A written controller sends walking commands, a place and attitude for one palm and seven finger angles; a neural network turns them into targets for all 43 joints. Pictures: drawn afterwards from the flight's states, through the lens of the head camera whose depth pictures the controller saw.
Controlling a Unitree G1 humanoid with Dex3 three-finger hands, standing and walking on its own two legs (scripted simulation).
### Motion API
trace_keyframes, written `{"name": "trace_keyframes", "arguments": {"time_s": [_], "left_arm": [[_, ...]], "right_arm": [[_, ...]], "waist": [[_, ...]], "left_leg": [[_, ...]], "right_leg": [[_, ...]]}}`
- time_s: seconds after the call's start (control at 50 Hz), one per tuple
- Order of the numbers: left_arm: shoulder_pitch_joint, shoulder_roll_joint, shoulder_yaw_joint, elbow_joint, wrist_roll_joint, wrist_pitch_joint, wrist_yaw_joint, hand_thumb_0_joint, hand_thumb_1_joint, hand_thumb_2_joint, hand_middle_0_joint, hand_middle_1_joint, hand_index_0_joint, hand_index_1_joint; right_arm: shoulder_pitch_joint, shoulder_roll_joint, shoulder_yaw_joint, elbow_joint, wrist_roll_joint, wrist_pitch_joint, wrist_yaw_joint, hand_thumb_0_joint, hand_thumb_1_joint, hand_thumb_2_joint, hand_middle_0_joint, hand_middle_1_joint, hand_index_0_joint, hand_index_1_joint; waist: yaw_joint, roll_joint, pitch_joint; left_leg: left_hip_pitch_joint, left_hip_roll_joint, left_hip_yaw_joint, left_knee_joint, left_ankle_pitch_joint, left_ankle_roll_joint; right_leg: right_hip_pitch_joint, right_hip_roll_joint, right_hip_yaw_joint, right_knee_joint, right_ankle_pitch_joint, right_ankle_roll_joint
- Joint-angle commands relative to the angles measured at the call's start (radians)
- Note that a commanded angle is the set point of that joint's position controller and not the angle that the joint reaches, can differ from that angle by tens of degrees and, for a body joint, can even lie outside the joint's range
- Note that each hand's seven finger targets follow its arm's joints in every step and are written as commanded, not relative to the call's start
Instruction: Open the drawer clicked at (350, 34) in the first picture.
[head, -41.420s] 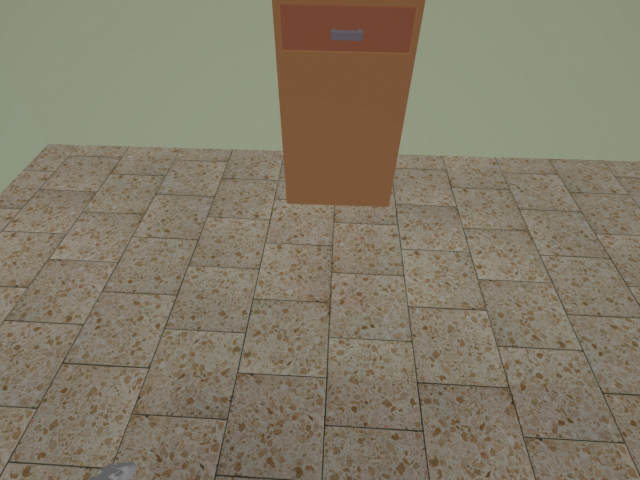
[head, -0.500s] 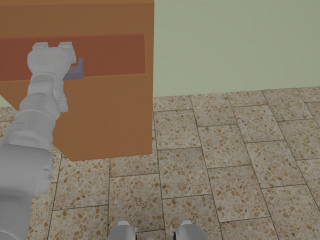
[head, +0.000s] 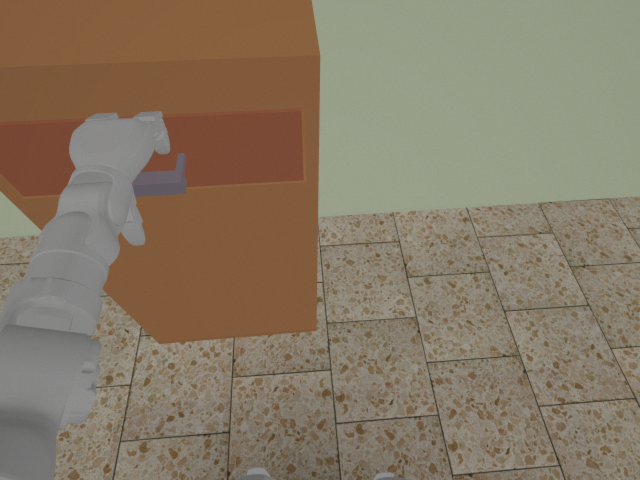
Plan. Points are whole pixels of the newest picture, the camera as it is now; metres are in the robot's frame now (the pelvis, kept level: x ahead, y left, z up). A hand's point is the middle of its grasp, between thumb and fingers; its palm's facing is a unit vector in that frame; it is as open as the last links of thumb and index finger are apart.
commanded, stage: lift the hand off the handle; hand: left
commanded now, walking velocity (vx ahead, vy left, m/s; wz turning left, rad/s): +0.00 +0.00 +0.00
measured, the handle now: (148, 172) +0.53 +0.23 +0.05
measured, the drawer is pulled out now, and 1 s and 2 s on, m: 0.00 0.00 0.00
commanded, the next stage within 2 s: draw the hand back to the body in 0.64 s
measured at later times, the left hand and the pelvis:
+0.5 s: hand (114, 115) +0.48 +0.21 +0.18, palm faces -0.04 +0.01 -1.00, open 13.3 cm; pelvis +0.02 -0.02 +0.02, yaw +1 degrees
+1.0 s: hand (86, 131) +0.46 +0.24 +0.18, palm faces +0.05 -0.02 -1.00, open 13.7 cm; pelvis +0.02 -0.01 +0.02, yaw -1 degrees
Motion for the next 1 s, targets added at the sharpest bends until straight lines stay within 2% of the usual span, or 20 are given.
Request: {"name": "trace_keyframes", "arguments": {"time_s": [0.0,0.02,0.08,0.1,0.14,0.2,0.22,0.26,0.3,0.34,0.4,0.44,0.52,0.58,0.72,0.78,0.82,0.86,0.92,0.98], "left_arm": [[-0.736,0.29,0.103,-0.418,-0.022,0.012,0.103,0.0,-0.5,0.3,-0.3,-1.2,-0.3,-1.2],[-0.734,0.228,0.054,-0.418,-0.024,0.023,0.096,0.0,-0.5,0.3,-0.3,-1.2,-0.3,-1.2],[-0.691,0.243,0.074,-0.392,-0.037,0.053,0.075,0.0,-0.5,0.3,-0.3,-1.2,-0.3,-1.2],[-0.684,0.277,0.101,-0.39,-0.038,0.063,0.064,0.0,-0.5,0.3,-0.3,-1.2,-0.3,-1.2],[-0.657,0.227,0.058,-0.33,-0.036,0.095,0.038,0.0,-0.5,0.3,-0.3,-1.2,-0.3,-1.2],[-0.655,0.276,0.089,-0.344,-0.041,0.102,0.001,0.0,-0.5,0.3,-0.3,-1.2,-0.3,-1.2],[-0.653,0.233,0.05,-0.346,-0.041,0.103,-0.017,0.0,-0.5,0.3,-0.3,-1.2,-0.3,-1.2],[-0.63,0.23,0.048,-0.365,-0.058,0.097,-0.05,0.0,-0.5,0.3,-0.3,-1.2,-0.3,-1.2],[-0.6,0.27,0.072,-0.302,-0.049,0.106,-0.077,0.0,-0.5,0.3,-0.3,-1.2,-0.3,-1.2],[-0.584,0.245,0.043,-0.23,-0.049,0.123,-0.107,0.0,-0.5,0.3,-0.3,-1.2,-0.3,-1.2],[-0.616,0.313,0.074,-0.21,-0.051,0.114,-0.148,0.0,-0.5,0.3,-0.3,-1.2,-0.3,-1.2],[-0.66,0.287,0.045,-0.257,-0.057,0.086,-0.168,0.0,-0.5,0.3,-0.3,-1.2,-0.3,-1.2],[-0.68,0.36,0.092,-0.296,-0.06,0.034,-0.19,0.0,-0.5,0.3,-0.3,-1.2,-0.3,-1.2],[-0.632,0.329,0.08,-0.264,-0.067,0.009,-0.197,0.0,-0.5,0.3,-0.3,-1.2,-0.3,-1.2],[-0.625,0.401,0.138,-0.252,-0.074,-0.009,-0.173,0.0,-0.5,0.3,-0.3,-1.2,-0.3,-1.2],[-0.5,0.412,0.184,-0.302,-0.076,-0.017,-0.164,0.0,-0.5,0.3,-0.3,-1.2,-0.3,-1.2],[-0.432,0.383,0.177,-0.359,-0.077,-0.015,-0.157,0.0,-0.5,0.3,-0.3,-1.2,-0.3,-1.2],[-0.344,0.367,0.183,-0.431,-0.083,-0.003,-0.152,0.0,-0.5,0.3,-0.3,-1.2,-0.3,-1.2],[-0.226,0.322,0.158,-0.508,-0.098,0.045,-0.152,0.0,-0.5,0.3,-0.3,-1.2,-0.3,-1.2],[-0.162,0.304,0.148,-0.644,-0.123,0.076,-0.162,0.0,-0.5,0.3,-0.3,-1.2,-0.3,-1.2]], "right_arm": [[0.07,-0.159,-0.057,-0.073,0.001,-0.021,-0.004,0.0,-0.9,-0.9,0.2,0.3,0.2,0.3],[0.059,-0.151,-0.054,-0.078,0.0,-0.021,-0.001,0.0,-0.9,-0.9,0.2,0.3,0.2,0.3],[0.033,-0.151,-0.05,-0.08,0.004,-0.009,0.005,0.0,-0.9,-0.9,0.2,0.3,0.2,0.3],[0.024,-0.155,-0.05,-0.081,0.008,-0.003,0.006,0.0,-0.9,-0.9,0.2,0.3,0.2,0.3],[0.0,-0.151,-0.046,-0.085,0.014,0.006,0.01,0.0,-0.9,-0.9,0.2,0.3,0.2,0.3],[-0.028,-0.155,-0.043,-0.1,0.016,0.02,0.007,0.0,-0.9,-0.9,0.2,0.3,0.2,0.3],[-0.041,-0.149,-0.038,-0.109,0.017,0.022,0.007,0.0,-0.9,-0.9,0.2,0.3,0.2,0.3],[-0.054,-0.15,-0.039,-0.12,0.018,0.027,0.007,0.0,-0.9,-0.9,0.2,0.3,0.2,0.3],[-0.069,-0.155,-0.033,-0.117,0.023,0.039,0.003,0.0,-0.9,-0.9,0.2,0.3,0.2,0.3],[-0.087,-0.154,-0.024,-0.118,0.031,0.048,0.002,0.0,-0.9,-0.9,0.2,0.3,0.2,0.3],[-0.095,-0.164,-0.018,-0.127,0.038,0.058,-0.005,0.0,-0.9,-0.9,0.2,0.3,0.2,0.3],[-0.099,-0.154,-0.02,-0.137,0.037,0.056,-0.008,0.0,-0.9,-0.9,0.2,0.3,0.2,0.3],[-0.09,-0.154,-0.022,-0.141,0.036,0.055,-0.018,0.0,-0.9,-0.9,0.2,0.3,0.2,0.3],[-0.078,-0.153,-0.025,-0.135,0.039,0.055,-0.014,0.0,-0.9,-0.9,0.2,0.3,0.2,0.3],[-0.061,-0.166,-0.029,-0.121,0.04,0.058,-0.005,0.0,-0.9,-0.9,0.2,0.3,0.2,0.3],[-0.076,-0.157,-0.034,-0.141,0.037,0.064,0.004,0.0,-0.9,-0.9,0.2,0.3,0.2,0.3],[-0.095,-0.154,-0.035,-0.161,0.036,0.069,0.013,0.0,-0.9,-0.9,0.2,0.3,0.2,0.3],[-0.122,-0.156,-0.04,-0.183,0.038,0.071,0.022,0.0,-0.9,-0.9,0.2,0.3,0.2,0.3],[-0.166,-0.16,-0.039,-0.206,0.047,0.073,0.033,0.0,-0.9,-0.9,0.2,0.3,0.2,0.3],[-0.216,-0.155,-0.034,-0.234,0.052,0.069,0.036,0.0,-0.9,-0.9,0.2,0.3,0.2,0.3]], "waist": [[-0.024,0.153,-0.517],[-0.024,0.16,-0.521],[-0.009,0.116,-0.493],[-0.006,0.1,-0.464],[-0.008,0.066,-0.405],[0.008,0.037,-0.414],[0.011,0.033,-0.415],[0.016,0.008,-0.425],[0.019,-0.023,-0.371],[0.014,-0.066,-0.299],[0.017,-0.085,-0.282],[0.014,-0.055,-0.311],[0.024,-0.044,-0.365],[0.022,-0.055,-0.324],[0.031,-0.036,-0.335],[0.077,-0.011,-0.383],[0.096,0.008,-0.384],[0.109,0.011,-0.395],[0.112,-0.019,-0.317],[0.12,-0.012,-0.304]], "left_leg": [[0.532,-0.035,0.01,-0.068,0.43,0.02],[0.546,-0.037,0.011,-0.071,0.453,0.018],[0.531,-0.042,0.021,-0.086,0.458,0.024],[0.517,-0.042,0.02,-0.096,0.448,0.024],[0.489,-0.045,0.027,-0.116,0.406,0.027],[0.483,-0.05,0.039,-0.133,0.4,0.033],[0.482,-0.054,0.04,-0.136,0.411,0.035],[0.494,-0.054,0.045,-0.142,0.431,0.037],[0.461,-0.056,0.049,-0.155,0.386,0.039],[0.423,-0.057,0.051,-0.175,0.322,0.04],[0.4,-0.058,0.058,-0.187,0.282,0.041],[0.426,-0.061,0.06,-0.188,0.285,0.043],[0.436,-0.065,0.063,-0.181,0.317,0.047],[0.421,-0.062,0.061,-0.183,0.322,0.043],[0.388,-0.063,0.064,-0.186,0.304,0.04],[0.412,-0.062,0.07,-0.193,0.352,0.04],[0.427,-0.06,0.071,-0.199,0.377,0.038],[0.448,-0.057,0.074,-0.205,0.405,0.039],[0.455,-0.048,0.066,-0.228,0.376,0.04],[0.49,-0.05,0.06,-0.247,0.367,0.044]], "right_leg": [[0.075,0.075,-0.056,-0.083,0.296,-0.048],[0.081,0.073,-0.057,-0.086,0.299,-0.046],[0.139,0.07,-0.055,-0.098,0.335,-0.045],[0.153,0.07,-0.058,-0.104,0.344,-0.047],[0.161,0.067,-0.059,-0.119,0.323,-0.046],[0.229,0.057,-0.047,-0.132,0.359,-0.045],[0.241,0.053,-0.046,-0.132,0.372,-0.044],[0.284,0.049,-0.041,-0.146,0.407,-0.043],[0.286,0.044,-0.037,-0.152,0.398,-0.039],[0.273,0.038,-0.035,-0.172,0.354,-0.033],[0.295,0.028,-0.02,-0.185,0.343,-0.029],[0.304,0.024,-0.014,-0.188,0.347,-0.029],[0.356,0.019,0.001,-0.185,0.406,-0.026],[0.337,0.023,-0.005,-0.188,0.404,-0.028],[0.348,0.022,0.001,-0.189,0.39,-0.028],[0.399,0.026,-0.007,-0.176,0.42,-0.035],[0.405,0.03,-0.015,-0.172,0.429,-0.04],[0.424,0.035,-0.019,-0.176,0.43,-0.044],[0.391,0.04,-0.029,-0.192,0.377,-0.042],[0.4,0.04,-0.032,-0.205,0.339,-0.041]]}}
